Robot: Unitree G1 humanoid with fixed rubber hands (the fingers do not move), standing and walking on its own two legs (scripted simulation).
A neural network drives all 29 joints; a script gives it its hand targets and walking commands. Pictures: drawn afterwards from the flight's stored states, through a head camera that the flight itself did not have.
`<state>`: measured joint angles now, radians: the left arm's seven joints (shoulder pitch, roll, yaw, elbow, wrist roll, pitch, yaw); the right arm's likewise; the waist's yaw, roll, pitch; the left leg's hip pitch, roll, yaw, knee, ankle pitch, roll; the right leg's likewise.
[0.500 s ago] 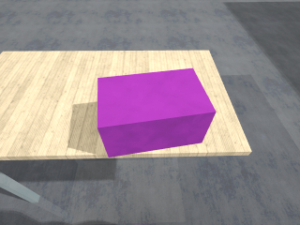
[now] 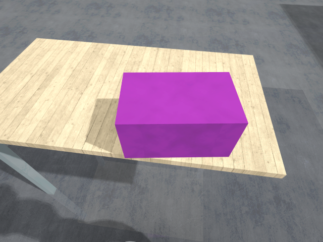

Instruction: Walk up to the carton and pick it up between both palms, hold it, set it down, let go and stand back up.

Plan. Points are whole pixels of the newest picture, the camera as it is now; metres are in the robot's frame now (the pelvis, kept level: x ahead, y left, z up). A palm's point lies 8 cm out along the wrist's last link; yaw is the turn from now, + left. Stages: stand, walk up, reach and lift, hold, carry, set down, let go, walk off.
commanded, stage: walk up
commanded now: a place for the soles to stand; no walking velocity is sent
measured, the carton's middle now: (176, 115) +0.45 -0.03 +0.02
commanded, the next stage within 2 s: reach and lift in 1.40 s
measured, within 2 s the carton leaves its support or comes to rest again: neither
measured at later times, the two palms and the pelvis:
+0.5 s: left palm out of the picture +0.02 +0.26 -0.14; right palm out of the picture +0.07 -0.27 -0.12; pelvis +0.00 -0.01 +0.00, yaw +6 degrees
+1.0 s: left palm out of the picture -0.02 +0.25 -0.13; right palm out of the picture +0.07 -0.26 -0.12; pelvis +0.00 -0.01 +0.00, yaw +9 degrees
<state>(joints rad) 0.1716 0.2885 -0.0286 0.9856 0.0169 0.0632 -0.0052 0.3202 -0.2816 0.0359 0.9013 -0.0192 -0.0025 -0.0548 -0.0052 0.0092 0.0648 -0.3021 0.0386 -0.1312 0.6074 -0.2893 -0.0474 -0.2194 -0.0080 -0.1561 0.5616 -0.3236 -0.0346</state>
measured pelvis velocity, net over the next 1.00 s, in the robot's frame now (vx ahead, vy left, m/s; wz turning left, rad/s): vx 0.00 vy -0.01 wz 0.15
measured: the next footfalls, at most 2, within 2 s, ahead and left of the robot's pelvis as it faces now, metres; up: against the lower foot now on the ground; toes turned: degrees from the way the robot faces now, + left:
none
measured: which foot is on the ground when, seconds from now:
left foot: down 0.00-1.00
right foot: down 0.00-1.00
